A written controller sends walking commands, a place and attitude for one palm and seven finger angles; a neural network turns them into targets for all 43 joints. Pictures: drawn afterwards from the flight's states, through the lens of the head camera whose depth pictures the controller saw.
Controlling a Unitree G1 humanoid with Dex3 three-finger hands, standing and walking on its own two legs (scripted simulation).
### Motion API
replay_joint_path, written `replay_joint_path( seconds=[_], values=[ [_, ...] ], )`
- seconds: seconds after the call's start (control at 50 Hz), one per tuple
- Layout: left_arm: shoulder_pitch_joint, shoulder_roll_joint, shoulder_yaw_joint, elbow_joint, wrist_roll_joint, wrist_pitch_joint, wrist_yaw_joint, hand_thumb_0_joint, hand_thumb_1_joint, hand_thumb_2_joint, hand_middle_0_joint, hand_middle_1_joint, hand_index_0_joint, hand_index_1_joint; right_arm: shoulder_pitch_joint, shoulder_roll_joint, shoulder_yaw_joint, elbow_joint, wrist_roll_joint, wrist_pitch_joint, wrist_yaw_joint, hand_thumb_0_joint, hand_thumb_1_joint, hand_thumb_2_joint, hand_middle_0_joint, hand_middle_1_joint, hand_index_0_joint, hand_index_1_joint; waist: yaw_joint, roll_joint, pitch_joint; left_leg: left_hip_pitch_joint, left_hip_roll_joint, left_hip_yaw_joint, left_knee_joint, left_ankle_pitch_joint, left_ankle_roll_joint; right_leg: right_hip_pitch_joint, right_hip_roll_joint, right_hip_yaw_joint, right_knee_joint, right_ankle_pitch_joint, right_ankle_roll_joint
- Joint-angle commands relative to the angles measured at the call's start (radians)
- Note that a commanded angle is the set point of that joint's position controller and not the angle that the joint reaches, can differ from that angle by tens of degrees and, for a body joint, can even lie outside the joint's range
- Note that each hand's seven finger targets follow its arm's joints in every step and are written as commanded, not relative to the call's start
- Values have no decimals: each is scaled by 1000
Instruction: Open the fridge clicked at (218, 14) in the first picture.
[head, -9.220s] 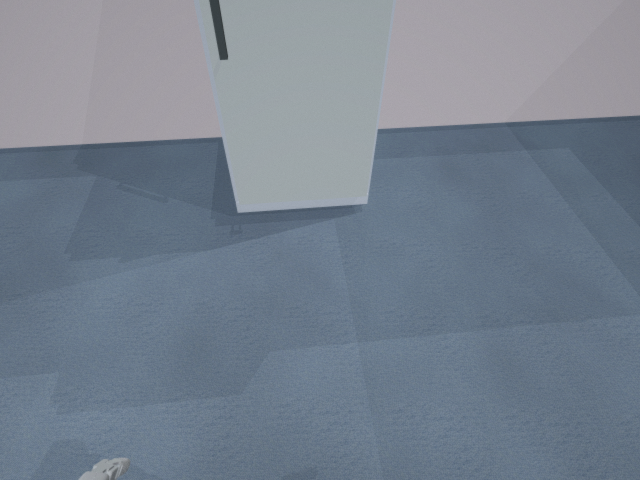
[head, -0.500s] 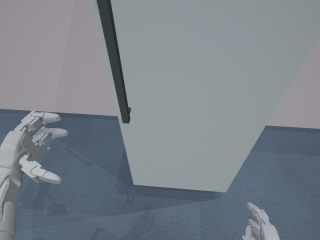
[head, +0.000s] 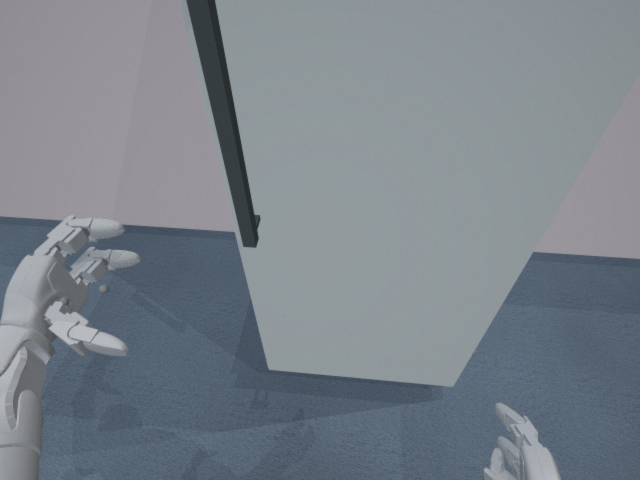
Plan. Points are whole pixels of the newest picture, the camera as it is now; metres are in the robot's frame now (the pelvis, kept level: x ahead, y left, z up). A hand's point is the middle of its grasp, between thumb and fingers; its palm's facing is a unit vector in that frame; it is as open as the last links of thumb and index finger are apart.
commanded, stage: move the hooked fingers beside the handle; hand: left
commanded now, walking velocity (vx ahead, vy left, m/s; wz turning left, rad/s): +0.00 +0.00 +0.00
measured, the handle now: (232, 125) +0.51 +0.17 +0.20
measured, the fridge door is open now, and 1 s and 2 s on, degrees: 0 0 0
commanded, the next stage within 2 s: none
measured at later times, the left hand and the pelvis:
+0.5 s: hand (138, 250) +0.34 +0.26 +0.12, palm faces +0.01 -1.00 +0.00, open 14.0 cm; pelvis +0.00 +0.01 +0.00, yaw -1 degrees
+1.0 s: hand (172, 220) +0.40 +0.24 +0.12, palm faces +0.00 -1.00 +0.00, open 14.0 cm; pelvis +0.01 +0.01 -0.01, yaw -1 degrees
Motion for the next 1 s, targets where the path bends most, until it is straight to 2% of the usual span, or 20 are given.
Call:
replay_joint_path(
  seconds=[0.0,0.04,0.08,0.12,0.2,0.3,0.34,0.36,0.46,0.52,0.56,0.62,0.68,0.74,0.78,0.82,0.88,0.94,0.96,0.98],
  values=[
    [-338,272,63,-169,-20,-65,-4,0,-500,300,-300,-1200,-300,-1200,-72,-130,-55,-143,4,-49,-17,0,-900,-900,200,300,200,300,-27,12,-180,244,-51,-21,-48,66,47,-151,23,47,-126,229,17],
    [-369,269,49,-160,-11,-70,-3,0,-500,300,-300,-1200,-300,-1200,-75,-130,-52,-143,3,-44,-17,0,-900,-900,200,300,200,300,-26,40,-186,245,-51,-23,-51,62,44,-156,23,43,-121,219,14],
    [-377,294,71,-138,-6,-70,6,0,-500,300,-300,-1200,-300,-1200,-71,-130,-54,-140,2,-40,-17,0,-900,-900,200,300,200,300,-20,34,-198,242,-48,-23,-47,75,45,-146,23,45,-118,230,12],
    [-411,272,49,-133,1,-71,12,0,-500,300,-300,-1200,-300,-1200,-70,-129,-54,-140,2,-35,-14,0,-900,-900,200,300,200,300,-25,47,-204,252,-47,-27,-51,77,43,-155,26,35,-110,228,8],
    [-390,260,46,-125,8,-74,35,0,-500,300,-300,-1200,-300,-1200,-66,-127,-55,-149,-2,-27,-4,0,-900,-900,200,300,200,300,-13,23,-224,247,-45,-28,-52,96,43,-139,27,28,-98,250,7],
    [-457,298,70,-65,24,-68,58,0,-500,300,-300,-1200,-300,-1200,-51,-135,-58,-137,-2,-2,-2,0,-900,-900,200,300,200,300,-23,3,-211,224,-43,-24,-51,76,44,-153,28,33,-102,233,9],
    [-498,271,39,-92,33,-79,61,0,-500,300,-300,-1200,-300,-1200,-52,-132,-59,-141,-3,3,0,0,-900,-900,200,300,200,300,-27,65,-237,249,-42,-26,-50,86,40,-159,30,28,-92,230,3],
    [-506,260,25,-108,32,-87,63,0,-500,300,-300,-1200,-300,-1200,-47,-129,-59,-143,-4,4,0,0,-900,-900,200,300,200,300,-28,50,-257,258,-42,-24,-41,105,44,-143,31,29,-90,245,0],
    [-568,268,20,-20,40,-90,69,0,-500,300,-300,-1200,-300,-1200,-29,-138,-61,-124,-3,21,-3,0,-900,-900,200,300,200,300,-44,16,-228,232,-40,-29,-39,78,45,-169,35,27,-91,219,1],
    [-626,244,-15,-3,54,-89,74,0,-500,300,-300,-1200,-300,-1200,-28,-138,-61,-122,-3,28,-1,0,-900,-900,200,300,200,300,-51,60,-236,250,-37,-38,-45,57,39,-203,35,23,-88,188,-1],
    [-644,245,-20,15,58,-95,83,0,-500,300,-300,-1200,-300,-1200,-15,-141,-62,-117,-6,33,-1,0,-900,-900,200,300,200,300,-52,23,-251,244,-37,-39,-35,71,44,-191,37,24,-84,198,-2],
    [-719,243,-34,60,75,-97,99,0,-500,300,-300,-1200,-300,-1200,-10,-144,-65,-105,-6,45,1,0,-900,-900,200,300,200,300,-66,55,-245,251,-32,-45,-35,45,38,-231,35,23,-82,169,-2],
    [-698,291,18,77,81,-115,115,0,-500,300,-300,-1200,-300,-1200,3,-148,-68,-106,-12,53,7,0,-900,-900,200,300,200,300,-46,28,-308,253,-34,-43,-24,96,40,-187,33,26,-68,220,-5],
    [-716,261,-8,95,87,-118,115,0,-500,300,-300,-1200,-300,-1200,8,-143,-70,-109,-10,66,15,0,-900,-900,200,300,200,300,-50,58,-300,255,-32,-38,-17,117,37,-200,35,23,-57,245,-5],
    [-722,300,21,139,90,-119,120,0,-500,300,-300,-1200,-300,-1200,20,-151,-71,-105,-11,77,15,0,-900,-900,200,300,200,300,-54,-5,-285,214,-32,-33,-12,118,44,-187,35,28,-59,263,0],
    [-764,258,-21,134,93,-124,116,0,-500,300,-300,-1200,-300,-1200,22,-146,-72,-106,-10,83,19,0,-900,-900,200,300,200,300,-63,35,-287,227,-33,-31,-7,118,42,-206,36,28,-54,261,0],
    [-761,280,-2,141,96,-138,119,0,-500,300,-300,-1200,-300,-1200,32,-150,-76,-108,-10,93,21,0,-900,-900,200,300,200,300,-60,32,-319,236,-32,-29,4,147,43,-195,37,32,-46,288,-1],
    [-827,244,-43,185,97,-140,120,0,-500,300,-300,-1200,-300,-1200,40,-148,-75,-96,-8,103,21,0,-900,-900,200,300,200,300,-81,40,-273,221,-32,-32,4,99,43,-243,39,29,-52,239,0],
    [-840,280,-16,210,97,-144,125,0,-500,300,-300,-1200,-300,-1200,53,-154,-76,-90,-10,107,17,0,-900,-900,200,300,200,300,-82,-16,-276,197,-33,-30,12,97,50,-221,39,32,-53,241,0],
    [-875,305,-6,231,105,-147,127,0,-500,300,-300,-1200,-300,-1200,52,-159,-76,-83,-9,111,15,0,-900,-900,200,300,200,300,-87,2,-275,189,-31,-30,11,90,48,-234,36,38,-51,240,3]
  ],
)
